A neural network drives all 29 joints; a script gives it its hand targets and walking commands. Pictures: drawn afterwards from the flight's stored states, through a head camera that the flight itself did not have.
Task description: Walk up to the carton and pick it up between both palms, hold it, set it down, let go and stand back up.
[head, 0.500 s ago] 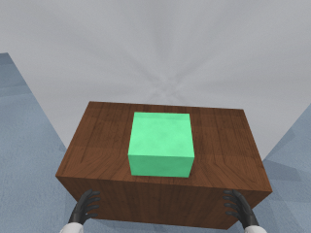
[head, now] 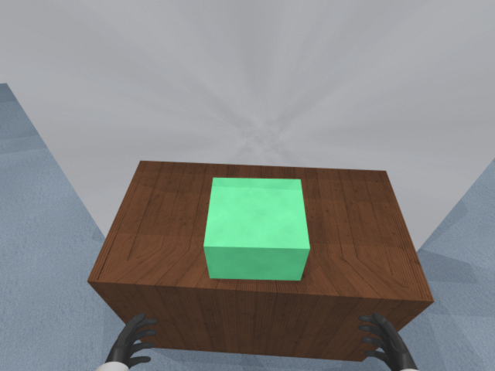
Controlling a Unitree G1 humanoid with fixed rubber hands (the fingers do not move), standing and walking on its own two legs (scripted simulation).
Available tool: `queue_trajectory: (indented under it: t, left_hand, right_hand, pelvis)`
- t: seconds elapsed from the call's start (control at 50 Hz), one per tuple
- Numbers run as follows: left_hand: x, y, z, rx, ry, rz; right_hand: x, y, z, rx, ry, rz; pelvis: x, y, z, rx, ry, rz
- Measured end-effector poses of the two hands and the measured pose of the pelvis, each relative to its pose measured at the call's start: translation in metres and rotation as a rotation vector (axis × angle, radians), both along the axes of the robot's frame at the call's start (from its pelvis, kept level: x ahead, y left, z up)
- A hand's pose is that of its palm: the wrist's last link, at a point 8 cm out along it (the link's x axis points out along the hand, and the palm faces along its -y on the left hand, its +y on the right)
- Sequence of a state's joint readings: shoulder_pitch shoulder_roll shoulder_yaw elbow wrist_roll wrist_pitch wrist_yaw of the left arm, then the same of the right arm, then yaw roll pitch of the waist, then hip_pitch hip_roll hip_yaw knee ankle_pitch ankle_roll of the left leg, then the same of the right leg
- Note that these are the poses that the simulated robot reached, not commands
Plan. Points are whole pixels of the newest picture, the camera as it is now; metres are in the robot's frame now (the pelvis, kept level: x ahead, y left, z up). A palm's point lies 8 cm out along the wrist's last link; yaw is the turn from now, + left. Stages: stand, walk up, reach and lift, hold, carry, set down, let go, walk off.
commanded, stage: let go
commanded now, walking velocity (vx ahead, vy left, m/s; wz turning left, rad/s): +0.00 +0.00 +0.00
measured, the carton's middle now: (255, 228) +0.46 +0.00 -0.13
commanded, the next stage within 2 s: stand in 0.34 s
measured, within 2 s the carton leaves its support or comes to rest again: neither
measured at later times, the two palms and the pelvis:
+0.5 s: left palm out of the picture +0.13 +0.24 -0.09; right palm out of the picture +0.12 -0.25 -0.10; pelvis -0.01 -0.01 +0.00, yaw +1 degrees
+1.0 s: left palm out of the picture +0.06 +0.26 -0.13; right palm out of the picture +0.06 -0.24 -0.12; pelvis +0.02 +0.01 +0.00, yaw +1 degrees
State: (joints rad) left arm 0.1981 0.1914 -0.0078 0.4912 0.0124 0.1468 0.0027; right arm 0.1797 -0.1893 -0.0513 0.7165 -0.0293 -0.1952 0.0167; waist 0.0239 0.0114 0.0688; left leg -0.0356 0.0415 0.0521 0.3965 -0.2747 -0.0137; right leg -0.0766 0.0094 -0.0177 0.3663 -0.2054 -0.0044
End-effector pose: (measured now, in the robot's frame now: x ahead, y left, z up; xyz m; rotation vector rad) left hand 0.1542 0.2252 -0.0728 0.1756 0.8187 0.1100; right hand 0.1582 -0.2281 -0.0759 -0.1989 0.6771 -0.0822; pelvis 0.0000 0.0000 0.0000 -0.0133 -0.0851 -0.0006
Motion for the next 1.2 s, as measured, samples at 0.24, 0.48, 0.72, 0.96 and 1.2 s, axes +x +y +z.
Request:
queue_trajectory:
  t: [0.24,0.48,0.72,0.96,1.2]
  left_hand:
    - [0.004,-0.006,0.002,-0.003,-0.015,-0.014]
    - [-0.018,0.008,-0.009,0.038,0.001,-0.006]
    - [-0.078,0.026,-0.04,0.044,0.201,0.069]
    - [-0.094,0.031,-0.055,0.026,0.31,0.1]
    - [-0.117,0.041,-0.063,0.038,0.442,0.138]
  right_hand:
    - [-0.004,-0.005,0.002,0.004,-0.012,-0.007]
    - [-0.033,-0.016,-0.021,-0.007,0.209,-0.051]
    - [-0.079,-0.027,-0.04,-0.035,0.408,-0.107]
    - [-0.094,-0.017,-0.047,-0.043,0.489,-0.143]
    - [-0.124,0.004,-0.061,-0.021,0.623,-0.167]
  pelvis:
    - [-0.004,-0.002,-0.001,0.002,-0.006,0.0]
    - [-0.008,-0.006,-0.003,0.004,0.048,0.014]
    - [0.003,-0.001,-0.003,0.001,0.082,0.026]
    - [0.018,0.009,-0.002,0.006,0.074,0.015]
    - [0.027,0.018,-0.002,0.011,0.058,0.017]
